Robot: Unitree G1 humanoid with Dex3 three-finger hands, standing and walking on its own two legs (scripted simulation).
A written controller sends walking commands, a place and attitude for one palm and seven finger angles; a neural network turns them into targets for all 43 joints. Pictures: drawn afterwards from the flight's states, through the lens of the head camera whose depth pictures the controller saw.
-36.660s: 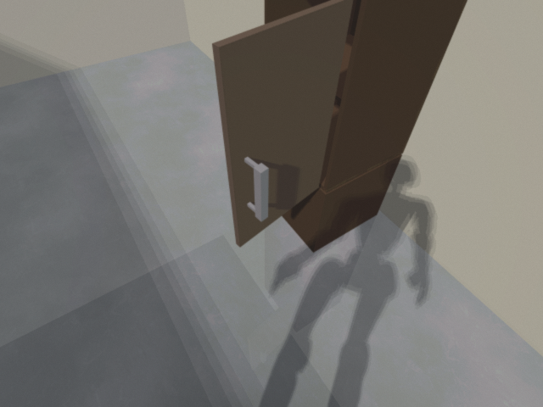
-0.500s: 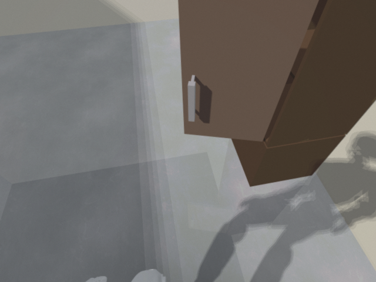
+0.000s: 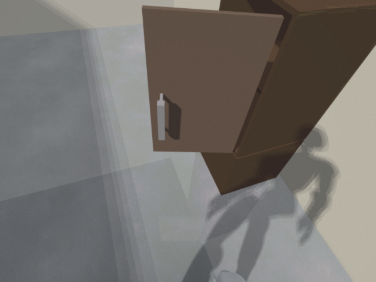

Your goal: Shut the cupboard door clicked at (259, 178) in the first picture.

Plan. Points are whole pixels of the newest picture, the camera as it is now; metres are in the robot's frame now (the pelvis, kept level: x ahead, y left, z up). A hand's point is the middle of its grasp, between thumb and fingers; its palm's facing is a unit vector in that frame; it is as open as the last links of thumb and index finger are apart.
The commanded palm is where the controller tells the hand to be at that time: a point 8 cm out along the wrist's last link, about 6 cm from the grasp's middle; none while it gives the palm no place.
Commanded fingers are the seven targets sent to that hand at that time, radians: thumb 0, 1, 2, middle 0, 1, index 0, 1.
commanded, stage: take the last steps up to it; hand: left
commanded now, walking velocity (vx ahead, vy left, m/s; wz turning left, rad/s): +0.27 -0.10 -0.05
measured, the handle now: (161, 117) +0.65 +0.10 -0.11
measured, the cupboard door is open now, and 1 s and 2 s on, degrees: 71 71 71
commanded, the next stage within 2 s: come to a stop and stand still in 0.34 s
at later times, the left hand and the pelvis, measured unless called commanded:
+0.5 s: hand (145, 276) +0.17 +0.10 -0.19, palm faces +0.08 -0.98 -0.18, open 7.2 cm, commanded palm none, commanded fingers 0.00 0.90 0.90 -0.20 -0.30 -0.20 -0.30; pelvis +0.16 -0.08 -0.01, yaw +2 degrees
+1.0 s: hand (151, 265) +0.19 +0.09 -0.17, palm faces +0.05 -0.95 -0.30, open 7.4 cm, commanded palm none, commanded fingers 0.00 0.90 0.90 -0.20 -0.30 -0.20 -0.30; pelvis +0.15 -0.12 -0.01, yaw +1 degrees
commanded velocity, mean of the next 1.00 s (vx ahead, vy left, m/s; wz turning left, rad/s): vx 0.01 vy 0.01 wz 0.01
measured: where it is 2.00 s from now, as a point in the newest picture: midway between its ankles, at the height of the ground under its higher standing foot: outside the picture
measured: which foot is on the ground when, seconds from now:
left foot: down 0.00-0.16, up 0.18-0.52, down 0.54-0.88, up 0.90-1.00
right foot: up 0.00-0.14, down 0.16-1.00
